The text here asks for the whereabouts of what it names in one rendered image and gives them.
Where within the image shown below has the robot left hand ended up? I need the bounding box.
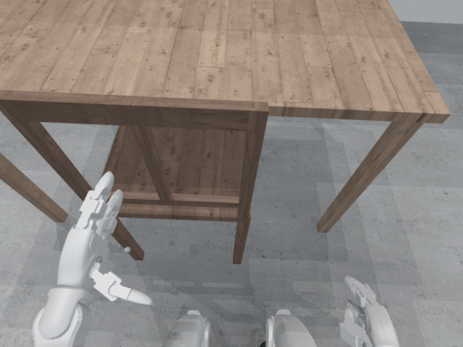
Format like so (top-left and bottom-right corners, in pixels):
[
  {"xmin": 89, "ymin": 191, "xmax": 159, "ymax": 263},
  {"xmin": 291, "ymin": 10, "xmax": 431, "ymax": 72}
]
[{"xmin": 57, "ymin": 171, "xmax": 153, "ymax": 307}]

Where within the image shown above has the robot left shin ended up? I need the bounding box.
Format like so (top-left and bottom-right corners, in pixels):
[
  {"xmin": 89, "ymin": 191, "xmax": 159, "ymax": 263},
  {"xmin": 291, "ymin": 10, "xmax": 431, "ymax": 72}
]
[{"xmin": 187, "ymin": 310, "xmax": 201, "ymax": 316}]

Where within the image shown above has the robot right shin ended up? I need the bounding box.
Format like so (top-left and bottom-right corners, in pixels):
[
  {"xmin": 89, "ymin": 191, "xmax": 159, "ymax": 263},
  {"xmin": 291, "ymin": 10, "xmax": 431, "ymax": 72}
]
[{"xmin": 275, "ymin": 309, "xmax": 290, "ymax": 316}]

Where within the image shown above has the chair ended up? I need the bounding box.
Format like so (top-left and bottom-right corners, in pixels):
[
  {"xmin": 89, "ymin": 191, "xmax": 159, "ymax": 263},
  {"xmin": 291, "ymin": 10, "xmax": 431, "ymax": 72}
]
[{"xmin": 0, "ymin": 90, "xmax": 269, "ymax": 264}]

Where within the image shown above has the robot right hand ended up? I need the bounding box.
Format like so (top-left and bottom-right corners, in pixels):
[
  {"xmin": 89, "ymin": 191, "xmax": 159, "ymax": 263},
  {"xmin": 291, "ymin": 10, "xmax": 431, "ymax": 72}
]
[{"xmin": 340, "ymin": 275, "xmax": 399, "ymax": 347}]

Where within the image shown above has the left robot forearm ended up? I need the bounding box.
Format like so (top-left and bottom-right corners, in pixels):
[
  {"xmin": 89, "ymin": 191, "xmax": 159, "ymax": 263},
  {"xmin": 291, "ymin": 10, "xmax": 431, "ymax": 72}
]
[{"xmin": 32, "ymin": 286, "xmax": 95, "ymax": 347}]

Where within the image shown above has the table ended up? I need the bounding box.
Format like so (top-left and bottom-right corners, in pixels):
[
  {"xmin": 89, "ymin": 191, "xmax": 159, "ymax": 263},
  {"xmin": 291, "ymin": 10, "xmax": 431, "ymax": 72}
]
[{"xmin": 0, "ymin": 0, "xmax": 451, "ymax": 233}]

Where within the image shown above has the robot shin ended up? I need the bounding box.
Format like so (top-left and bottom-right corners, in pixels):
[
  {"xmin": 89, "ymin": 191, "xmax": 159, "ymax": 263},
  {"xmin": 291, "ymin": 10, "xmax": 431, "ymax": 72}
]
[
  {"xmin": 275, "ymin": 309, "xmax": 290, "ymax": 316},
  {"xmin": 187, "ymin": 310, "xmax": 201, "ymax": 316}
]

